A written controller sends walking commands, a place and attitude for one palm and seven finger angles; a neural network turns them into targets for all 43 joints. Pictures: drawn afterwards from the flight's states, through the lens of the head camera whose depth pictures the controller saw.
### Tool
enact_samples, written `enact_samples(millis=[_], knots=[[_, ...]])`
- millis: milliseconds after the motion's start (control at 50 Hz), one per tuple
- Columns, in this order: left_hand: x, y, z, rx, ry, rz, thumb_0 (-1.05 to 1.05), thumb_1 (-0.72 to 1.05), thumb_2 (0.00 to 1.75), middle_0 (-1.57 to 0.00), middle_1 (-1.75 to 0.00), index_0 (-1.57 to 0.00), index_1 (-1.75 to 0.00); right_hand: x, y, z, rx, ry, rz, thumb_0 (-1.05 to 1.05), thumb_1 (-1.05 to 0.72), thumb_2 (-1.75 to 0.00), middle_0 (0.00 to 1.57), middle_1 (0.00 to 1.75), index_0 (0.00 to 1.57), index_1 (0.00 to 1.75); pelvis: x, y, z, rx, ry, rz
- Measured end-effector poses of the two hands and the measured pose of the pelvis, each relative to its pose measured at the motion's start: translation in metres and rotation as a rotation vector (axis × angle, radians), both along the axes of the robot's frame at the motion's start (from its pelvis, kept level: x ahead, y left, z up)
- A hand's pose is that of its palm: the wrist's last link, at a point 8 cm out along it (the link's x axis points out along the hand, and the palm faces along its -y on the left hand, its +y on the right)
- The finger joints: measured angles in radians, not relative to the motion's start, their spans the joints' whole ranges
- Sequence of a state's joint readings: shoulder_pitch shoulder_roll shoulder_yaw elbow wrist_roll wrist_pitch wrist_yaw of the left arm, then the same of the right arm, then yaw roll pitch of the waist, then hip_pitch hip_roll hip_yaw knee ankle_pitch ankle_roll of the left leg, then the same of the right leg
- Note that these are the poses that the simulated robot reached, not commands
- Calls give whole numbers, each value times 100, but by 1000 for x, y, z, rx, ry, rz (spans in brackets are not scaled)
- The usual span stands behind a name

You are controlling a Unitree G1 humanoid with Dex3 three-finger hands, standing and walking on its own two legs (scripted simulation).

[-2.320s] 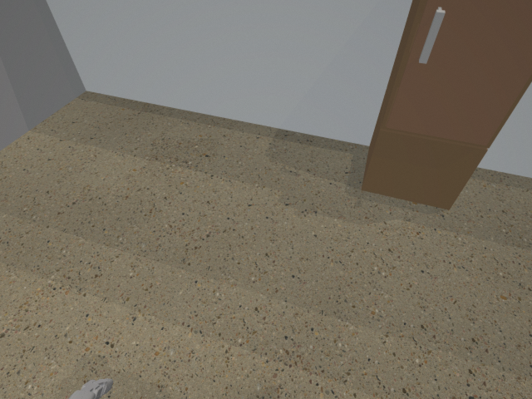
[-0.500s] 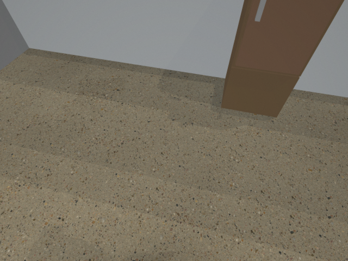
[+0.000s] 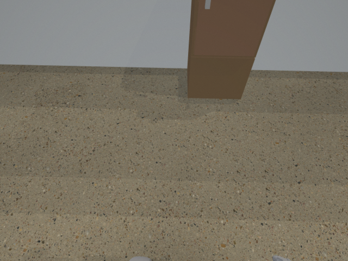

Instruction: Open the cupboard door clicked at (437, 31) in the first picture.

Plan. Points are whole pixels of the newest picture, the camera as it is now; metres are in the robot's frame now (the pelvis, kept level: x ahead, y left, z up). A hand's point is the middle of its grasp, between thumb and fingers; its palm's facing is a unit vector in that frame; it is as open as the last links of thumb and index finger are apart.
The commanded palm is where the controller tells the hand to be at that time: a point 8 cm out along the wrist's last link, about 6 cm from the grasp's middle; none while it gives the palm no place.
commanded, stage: walk to a spot facing it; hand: left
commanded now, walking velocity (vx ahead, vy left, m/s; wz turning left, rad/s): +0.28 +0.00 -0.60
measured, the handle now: out of the picture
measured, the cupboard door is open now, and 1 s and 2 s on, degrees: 0 0 0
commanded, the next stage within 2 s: none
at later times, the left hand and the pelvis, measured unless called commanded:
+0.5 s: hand (122, 215) +0.25 +0.19 -0.18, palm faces -0.35 -0.93 -0.13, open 7.4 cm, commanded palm none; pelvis +0.11 +0.03 -0.01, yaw -19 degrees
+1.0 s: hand (158, 158) +0.45 +0.11 -0.18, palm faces -0.49 -0.85 -0.20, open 7.4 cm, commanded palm none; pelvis +0.33 -0.04 -0.01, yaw -33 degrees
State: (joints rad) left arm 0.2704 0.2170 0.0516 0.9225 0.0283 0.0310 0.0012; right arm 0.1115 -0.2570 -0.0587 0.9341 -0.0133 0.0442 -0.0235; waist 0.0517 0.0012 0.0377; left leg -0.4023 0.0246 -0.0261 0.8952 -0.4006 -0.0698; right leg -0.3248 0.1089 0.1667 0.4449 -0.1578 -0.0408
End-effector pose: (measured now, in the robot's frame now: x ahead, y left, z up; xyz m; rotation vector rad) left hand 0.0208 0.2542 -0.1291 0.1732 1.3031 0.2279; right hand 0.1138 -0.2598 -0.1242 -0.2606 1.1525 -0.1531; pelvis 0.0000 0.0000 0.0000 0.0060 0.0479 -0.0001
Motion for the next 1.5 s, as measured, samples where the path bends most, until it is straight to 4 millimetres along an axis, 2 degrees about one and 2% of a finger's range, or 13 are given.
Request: enact_samples(millis=[120,240,340,460,620,720,880,1000,1080,1160,1260,1380,1500], knots=[[27,36,-17,-29,-33,-59,0,90,90,-20,-30,-20,-30,-12,24,13,-39,-82,-54,1,-91,-90,20,30,20,30,5,31,-7,-22,-4,-68],[87,55,-9,-61,-75,-170,0,90,90,-20,-30,-20,-30,-65,45,27,-54,-11,-175,1,-91,-90,20,30,20,30,28,47,6,-59,-28,-146],[143,50,-12,-73,-91,-255,0,91,90,-19,-30,-20,-30,-110,63,22,-44,114,-296,1,-91,-90,20,30,20,30,53,50,5,-66,-30,-220],[212,6,-25,-118,-47,-386,0,91,90,-19,-29,-19,-30,-155,96,11,19,287,-455,1,-91,-90,20,30,20,30,91,41,-2,-66,-25,-304],[337,-101,-44,-181,-118,-596,0,91,90,-19,-29,-20,-30,-175,125,-2,145,522,-662,1,-91,-90,20,30,20,30,157,1,-27,-54,-17,-416],[383,-130,-41,-162,-173,-614,0,91,90,-19,-30,-20,-30,-118,88,-17,152,449,-710,1,-91,-90,20,30,20,30,195,-25,-29,-59,-48,-464],[413,-116,-18,-78,-58,-641,0,90,90,-20,-30,-20,-30,70,-5,-10,69,3,-640,1,-91,-90,20,30,20,30,263,-39,-7,-47,-44,-540],[452,-99,-21,-65,-14,-603,0,90,90,-20,-30,-20,-30,184,-33,0,45,-141,-561,1,-91,-90,20,30,20,30,325,-40,-9,-50,-23,-579],[487,-86,-37,-59,32,-578,0,90,90,-20,-30,-20,-30,239,-39,0,3,-175,-542,1,-91,-90,20,30,20,30,372,-40,-19,-40,-26,-621],[531,-93,-32,-47,80,-647,0,91,90,-19,-30,-20,-30,248,-33,9,-9,-177,-622,1,-91,-90,20,30,20,30,406,-44,-11,-53,-39,-695],[599,-131,-18,-69,40,-737,1,91,90,-19,-29,-20,-30,220,-17,14,-8,-63,-790,-1,-93,-90,20,30,21,30,441,-57,2,-57,-34,-759],[665,-203,-14,-102,-10,-846,0,91,90,-19,-29,-19,-30,179,6,8,42,127,-938,0,-94,-90,20,30,20,30,472,-83,4,-45,-31,-833],[713,-299,-15,-119,-51,-1001,0,91,90,-19,-29,-19,-30,158,30,-11,163,258,-1077,0,-92,-90,20,30,20,30,491,-120,-6,-32,-34,-908]])
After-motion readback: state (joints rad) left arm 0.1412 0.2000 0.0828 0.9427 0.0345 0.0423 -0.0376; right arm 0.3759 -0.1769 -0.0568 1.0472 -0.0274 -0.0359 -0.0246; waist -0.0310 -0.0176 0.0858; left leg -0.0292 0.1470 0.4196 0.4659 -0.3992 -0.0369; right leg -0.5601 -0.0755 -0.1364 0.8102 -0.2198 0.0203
